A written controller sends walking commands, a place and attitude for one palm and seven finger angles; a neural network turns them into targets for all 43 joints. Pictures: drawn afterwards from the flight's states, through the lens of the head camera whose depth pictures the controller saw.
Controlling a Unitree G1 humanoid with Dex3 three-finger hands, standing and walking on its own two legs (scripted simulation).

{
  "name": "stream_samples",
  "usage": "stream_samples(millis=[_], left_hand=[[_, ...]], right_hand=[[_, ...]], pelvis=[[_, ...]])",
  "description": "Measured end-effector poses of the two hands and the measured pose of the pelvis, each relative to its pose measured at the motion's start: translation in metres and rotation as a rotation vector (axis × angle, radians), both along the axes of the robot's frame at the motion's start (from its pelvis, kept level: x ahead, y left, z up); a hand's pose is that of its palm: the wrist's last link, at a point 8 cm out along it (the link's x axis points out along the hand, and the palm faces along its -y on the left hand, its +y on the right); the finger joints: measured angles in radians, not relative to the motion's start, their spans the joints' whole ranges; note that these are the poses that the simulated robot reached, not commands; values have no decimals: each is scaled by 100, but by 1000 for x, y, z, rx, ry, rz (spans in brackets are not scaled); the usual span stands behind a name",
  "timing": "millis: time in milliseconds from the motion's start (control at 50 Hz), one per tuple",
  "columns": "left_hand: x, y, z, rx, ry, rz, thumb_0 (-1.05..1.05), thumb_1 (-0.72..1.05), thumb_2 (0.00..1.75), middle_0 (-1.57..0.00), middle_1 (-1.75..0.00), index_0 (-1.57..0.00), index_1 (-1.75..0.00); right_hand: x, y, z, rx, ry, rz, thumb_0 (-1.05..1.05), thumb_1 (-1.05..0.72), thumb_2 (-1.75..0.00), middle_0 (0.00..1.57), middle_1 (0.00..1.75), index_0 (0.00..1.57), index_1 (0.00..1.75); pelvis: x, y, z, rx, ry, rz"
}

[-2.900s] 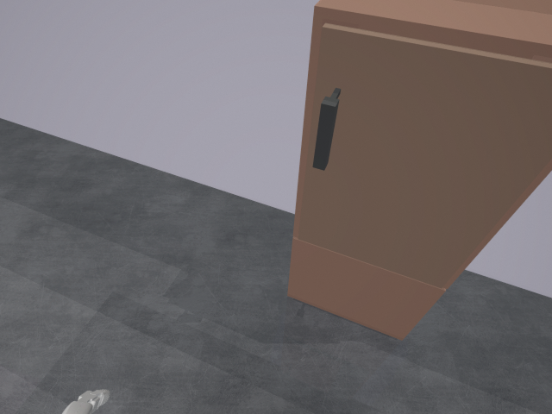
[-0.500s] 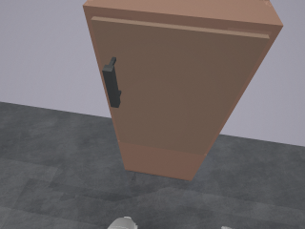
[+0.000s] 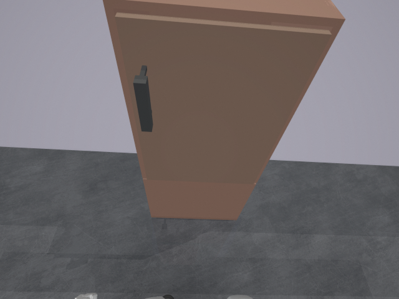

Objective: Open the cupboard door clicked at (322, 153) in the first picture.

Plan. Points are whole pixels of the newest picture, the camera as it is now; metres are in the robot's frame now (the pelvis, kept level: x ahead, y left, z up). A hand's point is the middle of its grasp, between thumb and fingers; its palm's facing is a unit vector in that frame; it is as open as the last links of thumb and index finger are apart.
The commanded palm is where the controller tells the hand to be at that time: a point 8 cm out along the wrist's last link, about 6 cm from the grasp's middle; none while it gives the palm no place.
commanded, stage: come to a stop and stand still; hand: left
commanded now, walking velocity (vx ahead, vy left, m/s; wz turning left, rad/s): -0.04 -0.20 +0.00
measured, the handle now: (145, 99) +0.51 +0.15 +0.08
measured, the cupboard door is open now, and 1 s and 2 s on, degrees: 0 0 0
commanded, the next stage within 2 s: look again from close up in 1.62 s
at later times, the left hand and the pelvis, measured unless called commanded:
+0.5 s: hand out of the picture -0.10 +0.12 -0.17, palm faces +0.12 -0.98 -0.18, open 7.4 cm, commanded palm none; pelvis -0.05 -0.04 +0.00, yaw +2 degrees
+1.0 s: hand out of the picture -0.04 +0.17 -0.18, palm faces +0.05 -0.98 -0.20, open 7.3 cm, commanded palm none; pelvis -0.05 +0.00 +0.00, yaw +1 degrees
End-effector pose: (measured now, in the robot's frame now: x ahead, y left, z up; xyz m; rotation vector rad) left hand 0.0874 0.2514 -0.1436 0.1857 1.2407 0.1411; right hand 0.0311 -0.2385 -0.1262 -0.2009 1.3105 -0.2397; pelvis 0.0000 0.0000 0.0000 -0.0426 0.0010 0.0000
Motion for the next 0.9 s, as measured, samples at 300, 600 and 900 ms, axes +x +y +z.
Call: stream_samples(millis=[300,600,900], left_hand=[[-138,-69,11,6,123,46,0,91,90,-20,-30,-20,-30],[-211,-81,-8,-85,288,181,0,91,90,-20,-30,-20,-30],[-146,-42,-12,-59,174,95,0,91,90,-20,-30,-20,-30]], right_hand=[[-113,-69,-10,42,103,-71,1,-91,-90,20,30,20,30],[-58,-12,-21,77,67,75,1,-92,-90,20,30,20,30],[-26,8,-11,48,-27,66,0,-94,-90,20,30,20,30]], pelvis=[[-56,-51,4,51,13,-6],[-45,-25,-5,45,13,31],[-43,-5,-1,51,-6,17]])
